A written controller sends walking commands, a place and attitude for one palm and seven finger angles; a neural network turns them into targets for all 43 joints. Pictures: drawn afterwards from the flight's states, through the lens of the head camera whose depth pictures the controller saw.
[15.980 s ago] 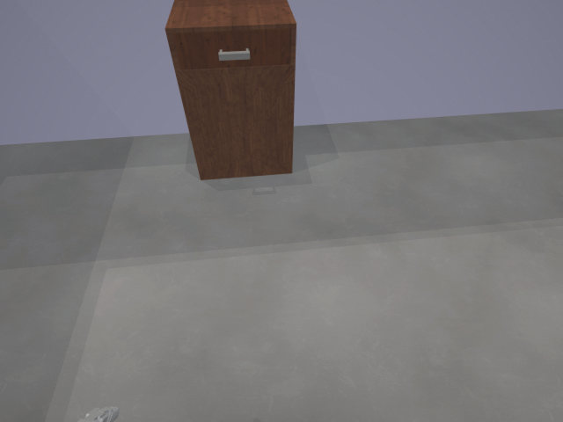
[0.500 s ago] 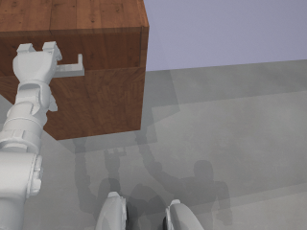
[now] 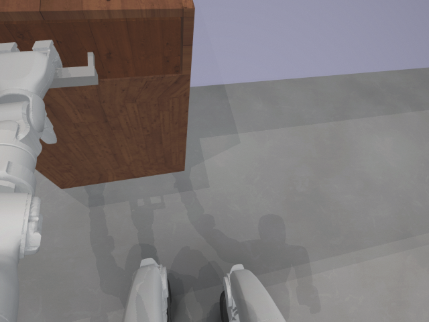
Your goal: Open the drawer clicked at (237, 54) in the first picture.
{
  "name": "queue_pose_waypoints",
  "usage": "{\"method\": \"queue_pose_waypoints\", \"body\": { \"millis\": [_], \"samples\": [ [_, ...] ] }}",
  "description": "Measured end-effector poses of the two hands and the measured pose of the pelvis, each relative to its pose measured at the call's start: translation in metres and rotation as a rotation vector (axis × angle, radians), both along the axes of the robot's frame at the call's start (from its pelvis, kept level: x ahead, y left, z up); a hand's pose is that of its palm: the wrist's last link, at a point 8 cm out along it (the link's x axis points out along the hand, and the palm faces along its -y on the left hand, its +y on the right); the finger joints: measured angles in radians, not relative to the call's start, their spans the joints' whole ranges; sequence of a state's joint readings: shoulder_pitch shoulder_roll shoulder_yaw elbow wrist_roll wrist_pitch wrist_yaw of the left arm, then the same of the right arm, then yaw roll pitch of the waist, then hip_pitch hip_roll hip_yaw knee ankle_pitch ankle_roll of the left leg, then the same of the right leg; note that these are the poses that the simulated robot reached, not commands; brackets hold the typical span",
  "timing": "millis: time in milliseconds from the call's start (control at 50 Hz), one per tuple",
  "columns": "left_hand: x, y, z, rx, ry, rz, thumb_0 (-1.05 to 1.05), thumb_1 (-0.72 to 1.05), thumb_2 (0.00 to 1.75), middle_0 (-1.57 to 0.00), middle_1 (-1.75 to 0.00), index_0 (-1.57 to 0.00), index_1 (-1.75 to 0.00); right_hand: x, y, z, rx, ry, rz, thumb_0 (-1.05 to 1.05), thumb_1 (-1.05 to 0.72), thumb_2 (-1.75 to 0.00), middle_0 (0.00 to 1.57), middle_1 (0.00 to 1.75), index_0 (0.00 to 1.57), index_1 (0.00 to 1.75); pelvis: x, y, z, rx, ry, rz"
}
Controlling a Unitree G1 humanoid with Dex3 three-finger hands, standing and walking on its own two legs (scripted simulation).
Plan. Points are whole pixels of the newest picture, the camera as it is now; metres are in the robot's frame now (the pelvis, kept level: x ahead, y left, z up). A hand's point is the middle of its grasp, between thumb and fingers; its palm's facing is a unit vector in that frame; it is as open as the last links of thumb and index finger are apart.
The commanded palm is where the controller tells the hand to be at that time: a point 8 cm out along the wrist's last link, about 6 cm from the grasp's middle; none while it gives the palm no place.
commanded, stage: lower the fingers behind the handle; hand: left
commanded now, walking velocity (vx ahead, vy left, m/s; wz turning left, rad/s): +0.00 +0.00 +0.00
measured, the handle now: (61, 68) +0.58 +0.25 +0.03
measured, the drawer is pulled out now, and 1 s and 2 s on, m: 0.00 0.00 0.04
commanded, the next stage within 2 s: close the thumb around the handle in 0.48 s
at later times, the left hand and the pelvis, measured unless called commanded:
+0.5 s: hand (43, 98) +0.53 +0.28 +0.01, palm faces -0.09 -0.03 -1.00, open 13.8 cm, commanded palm +0.54 +0.24 +0.06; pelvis +0.01 +0.00 +0.00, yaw +0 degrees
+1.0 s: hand (44, 97) +0.53 +0.28 +0.01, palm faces -0.08 -0.03 -1.00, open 9.2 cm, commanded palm +0.54 +0.24 +0.06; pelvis +0.02 +0.00 +0.01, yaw +0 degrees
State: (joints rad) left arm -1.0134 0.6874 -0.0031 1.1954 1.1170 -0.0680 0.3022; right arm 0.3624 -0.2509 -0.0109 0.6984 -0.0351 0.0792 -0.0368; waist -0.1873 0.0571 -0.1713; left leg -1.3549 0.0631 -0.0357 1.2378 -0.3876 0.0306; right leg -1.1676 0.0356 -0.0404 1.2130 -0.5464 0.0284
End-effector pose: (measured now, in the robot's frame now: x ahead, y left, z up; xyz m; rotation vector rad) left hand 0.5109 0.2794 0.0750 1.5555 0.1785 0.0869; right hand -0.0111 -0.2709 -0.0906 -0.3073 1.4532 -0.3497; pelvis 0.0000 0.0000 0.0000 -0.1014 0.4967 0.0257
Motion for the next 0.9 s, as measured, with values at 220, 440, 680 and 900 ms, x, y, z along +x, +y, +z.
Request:
{"method": "queue_pose_waypoints", "body": {
  "millis": [220,440,680,900],
  "samples": [
    [-0.002,-0.002,-0.015,-0.004,-0.035,0.018,0.0,-0.49,0.3,-0.3,-1.21,-0.31,-1.21,0.01,0.012,-0.014,0.026,-0.019,0.02,0.01,-0.91,-0.9,0.2,0.3,0.21,0.3,-0.003,0.002,-0.008,-0.011,0.018,0.003],
    [0.003,-0.002,-0.01,-0.007,0.026,0.035,0.0,-0.49,0.3,-0.31,-1.2,-0.33,-1.22,0.014,0.018,-0.005,0.035,-0.031,0.008,0.01,-0.9,-0.9,0.2,0.3,0.21,0.3,0.006,0.002,0.003,-0.008,0.009,0.0],
    [0.003,0.0,-0.013,-0.01,0.0,0.004,0.0,-0.45,0.31,-0.32,-1.21,-0.32,-1.23,0.015,0.009,-0.003,0.024,0.016,0.014,0.01,-0.9,-0.9,0.2,0.3,0.21,0.3,0.014,0.001,0.003,-0.005,0.014,0.002],
    [0.003,-0.003,-0.012,-0.007,0.004,0.033,0.0,-0.05,0.49,-0.32,-1.21,-0.33,-1.25,0.03,0.007,-0.001,0.036,0.003,0.018,0.01,-0.91,-0.9,0.2,0.3,0.21,0.3,0.019,-0.001,0.008,-0.002,0.009,0.004]
  ]
}}
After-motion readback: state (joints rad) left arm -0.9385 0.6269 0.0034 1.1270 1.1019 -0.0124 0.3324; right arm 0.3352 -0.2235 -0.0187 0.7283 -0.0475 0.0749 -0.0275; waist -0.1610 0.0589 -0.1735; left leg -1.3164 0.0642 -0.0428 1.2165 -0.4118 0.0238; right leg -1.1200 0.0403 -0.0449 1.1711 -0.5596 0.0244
